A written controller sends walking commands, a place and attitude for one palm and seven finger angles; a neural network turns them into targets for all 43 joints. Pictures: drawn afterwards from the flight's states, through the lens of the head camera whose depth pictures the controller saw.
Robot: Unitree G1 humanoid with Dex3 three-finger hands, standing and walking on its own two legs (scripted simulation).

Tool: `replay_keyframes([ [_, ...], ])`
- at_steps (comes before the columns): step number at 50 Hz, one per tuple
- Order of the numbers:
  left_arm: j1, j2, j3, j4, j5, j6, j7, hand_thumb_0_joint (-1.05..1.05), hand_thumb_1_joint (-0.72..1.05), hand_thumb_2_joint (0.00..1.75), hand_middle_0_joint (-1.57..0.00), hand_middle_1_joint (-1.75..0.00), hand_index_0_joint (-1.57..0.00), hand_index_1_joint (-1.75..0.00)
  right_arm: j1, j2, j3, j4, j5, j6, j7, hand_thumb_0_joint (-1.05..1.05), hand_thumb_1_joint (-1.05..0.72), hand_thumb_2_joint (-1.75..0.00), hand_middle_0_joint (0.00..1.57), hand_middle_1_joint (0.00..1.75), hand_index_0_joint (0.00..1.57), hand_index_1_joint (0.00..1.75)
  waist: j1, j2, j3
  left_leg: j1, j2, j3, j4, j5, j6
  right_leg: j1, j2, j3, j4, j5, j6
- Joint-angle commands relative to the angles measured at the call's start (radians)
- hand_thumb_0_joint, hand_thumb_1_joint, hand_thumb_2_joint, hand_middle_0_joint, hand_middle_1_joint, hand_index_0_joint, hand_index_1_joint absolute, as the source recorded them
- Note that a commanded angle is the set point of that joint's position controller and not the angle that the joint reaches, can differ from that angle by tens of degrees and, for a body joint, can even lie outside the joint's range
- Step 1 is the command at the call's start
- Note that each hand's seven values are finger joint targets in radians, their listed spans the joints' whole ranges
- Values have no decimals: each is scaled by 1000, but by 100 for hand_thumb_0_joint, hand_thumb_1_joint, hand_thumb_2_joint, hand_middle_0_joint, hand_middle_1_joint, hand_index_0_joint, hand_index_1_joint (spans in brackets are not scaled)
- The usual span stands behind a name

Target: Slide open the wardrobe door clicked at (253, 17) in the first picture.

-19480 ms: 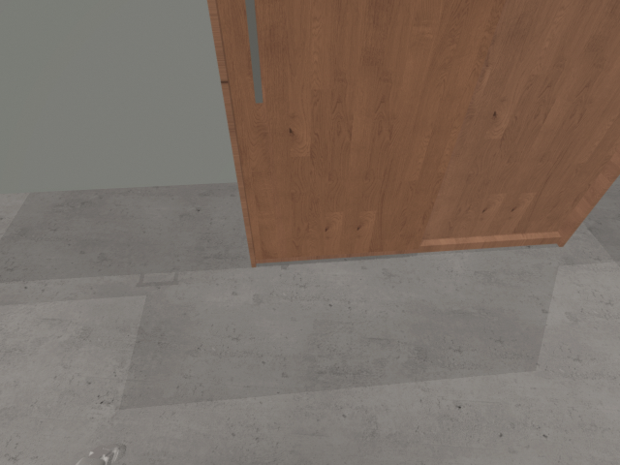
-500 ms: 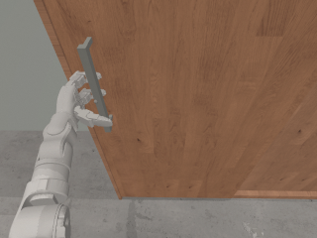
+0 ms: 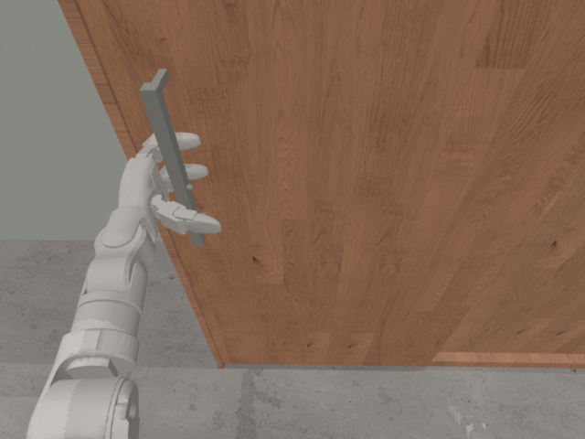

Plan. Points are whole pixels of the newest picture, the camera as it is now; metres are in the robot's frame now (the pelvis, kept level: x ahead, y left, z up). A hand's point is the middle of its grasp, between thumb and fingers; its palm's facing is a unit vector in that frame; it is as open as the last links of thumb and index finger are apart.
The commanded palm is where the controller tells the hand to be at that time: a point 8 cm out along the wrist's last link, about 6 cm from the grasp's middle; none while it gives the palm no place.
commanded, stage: slide the fingers in behind the handle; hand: left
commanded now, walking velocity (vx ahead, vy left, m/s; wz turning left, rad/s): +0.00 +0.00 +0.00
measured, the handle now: (182, 170) +0.46 +0.18 +0.14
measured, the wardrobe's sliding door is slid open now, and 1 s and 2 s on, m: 0.00 0.00 0.00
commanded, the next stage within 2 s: grip the handle and tug to test in 0.44 s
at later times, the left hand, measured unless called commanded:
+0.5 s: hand (187, 189) +0.40 +0.15 +0.16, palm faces +0.00 -1.00 +0.02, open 14.0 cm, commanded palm +0.37 +0.21 +0.16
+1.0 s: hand (186, 190) +0.40 +0.16 +0.15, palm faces +0.01 -1.00 +0.02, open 9.3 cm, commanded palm +0.37 +0.21 +0.16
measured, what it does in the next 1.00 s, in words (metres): stands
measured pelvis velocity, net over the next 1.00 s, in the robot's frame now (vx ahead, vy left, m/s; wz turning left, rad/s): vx -0.01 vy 0.00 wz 0.01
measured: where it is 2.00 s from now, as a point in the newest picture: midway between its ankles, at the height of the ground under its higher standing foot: outside the picture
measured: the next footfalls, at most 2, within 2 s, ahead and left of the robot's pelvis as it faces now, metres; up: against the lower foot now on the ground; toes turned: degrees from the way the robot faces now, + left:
none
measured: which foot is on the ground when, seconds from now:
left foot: down 0.00-1.00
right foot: down 0.00-1.00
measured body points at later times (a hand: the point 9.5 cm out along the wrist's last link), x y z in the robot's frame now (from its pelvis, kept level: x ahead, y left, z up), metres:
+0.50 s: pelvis +0.00 +0.00 +0.00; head +0.00 +0.00 +0.45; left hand +0.39 +0.21 +0.16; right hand +0.13 -0.24 -0.10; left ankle +0.02 +0.14 -0.73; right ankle -0.03 -0.12 -0.73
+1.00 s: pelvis -0.01 +0.00 +0.00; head +0.00 +0.00 +0.45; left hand +0.39 +0.21 +0.16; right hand +0.12 -0.25 -0.10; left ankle +0.02 +0.14 -0.73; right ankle -0.03 -0.12 -0.73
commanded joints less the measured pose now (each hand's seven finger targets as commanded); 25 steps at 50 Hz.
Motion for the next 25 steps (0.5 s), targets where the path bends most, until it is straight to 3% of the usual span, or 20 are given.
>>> replay_keyframes([
  [1, -392, 180, 46, -242, -10, -78, 10, 0, -50, 30, -30, -120, -30, -120, -57, -126, -49, -135, -5, -44, 0, 0, -90, -90, 20, 30, 20, 30, 14, -56, -292, 219, -64, -19, -25, 251, 63, 22, 40, 2, -66, 405, -7],
  [5, -400, 195, 56, -259, -5, -61, 5, 0, -50, 30, -30, -120, -30, -120, -66, -125, -48, -137, -3, -34, -2, 0, -90, -90, 20, 30, 20, 30, 12, -52, -272, 216, -65, -14, -32, 244, 62, 14, 40, 6, -69, 413, -5],
  [10, -411, 170, 32, -294, -9, -50, -1, 0, -50, 30, -30, -120, -30, -120, -74, -122, -47, -141, -2, -34, -5, 0, -90, -90, 20, 30, 20, 30, 6, -20, -276, 237, -64, -16, -30, 244, 62, 1, 40, 7, -76, 402, -6],
  [11, -407, 166, 24, -288, -10, -51, -1, 0, -50, 30, -30, -120, -30, -120, -74, -124, -48, -139, -2, -33, -7, 0, -90, -90, 20, 30, 20, 30, 0, -43, -264, 233, -62, -17, -27, 244, 64, 6, 40, 5, -79, 398, -6],
  [12, -428, 152, 6, -304, -10, -52, -3, 0, -50, 30, -30, -120, -30, -120, -79, -121, -46, -140, 1, -35, -7, 0, -90, -90, 20, 30, 20, 30, -1, -5, -266, 241, -62, -18, -28, 239, 62, -11, 40, 7, -78, 389, -7],
  [15, -448, 137, -6, -293, -13, -50, -4, 0, -50, 30, -30, -120, -30, -120, -77, -121, -47, -132, 0, -38, -8, 0, -90, -90, 20, 30, 20, 30, -9, -2, -260, 248, -64, -24, -29, 225, 60, -28, 42, 3, -81, 366, -8],
  [16, -419, 170, 30, -263, -15, -47, 2, 0, -50, 30, -30, -120, -30, -120, -66, -127, -48, -126, -4, -36, -10, 0, -90, -90, 20, 30, 20, 30, -3, -43, -263, 237, -63, -27, -28, 216, 62, -17, 44, 1, -84, 354, -7],
  [17, -434, 186, 39, -258, -13, -45, 3, 0, -50, 30, -30, -120, -30, -120, -74, -127, -45, -127, -2, -33, -13, 0, -90, -90, 20, 30, 20, 30, -3, -36, -251, 226, -63, -27, -34, 204, 61, -21, 40, 4, -86, 342, -7],
  [19, -464, 147, 8, -276, -12, -47, 5, 0, -50, 30, -30, -120, -30, -120, -76, -120, -45, -128, -3, -37, -11, 0, -90, -90, 20, 30, 20, 30, -6, -16, -270, 242, -65, -27, -31, 211, 60, -25, 40, 4, -84, 347, -8],
  [21, -421, 180, 37, -267, -6, -52, 13, 0, -50, 30, -30, -120, -30, -120, -71, -125, -46, -128, -6, -36, -8, 0, -90, -90, 20, 30, 20, 30, 10, -15, -284, 240, -63, -29, -33, 225, 59, -2, 40, 2, -81, 348, -12],
  [23, -414, 172, 33, -259, -4, -52, 16, 0, -50, 30, -30, -120, -30, -120, -74, -121, -44, -130, -5, -34, -7, 0, -90, -90, 20, 30, 20, 30, 12, -8, -287, 239, -63, -27, -34, 233, 56, -1, 40, 2, -76, 360, -12],
  [24, -428, 145, 10, -252, -6, -51, 14, 0, -50, 30, -30, -120, -30, -120, -75, -119, -43, -130, -4, -35, -6, 0, -90, -90, 20, 30, 20, 30, 2, -22, -273, 235, -64, -26, -35, 215, 57, -14, 41, 0, -81, 347, -9],
  [25, -442, 179, 37, -237, -5, -52, 17, 0, -50, 30, -30, -120, -30, -120, -69, -123, -43, -125, -6, -33, -7, 0, -90, -90, 20, 30, 20, 30, 4, -33, -260, 222, -63, -30, -38, 201, 57, -15, 41, 2, -85, 334, -9],
])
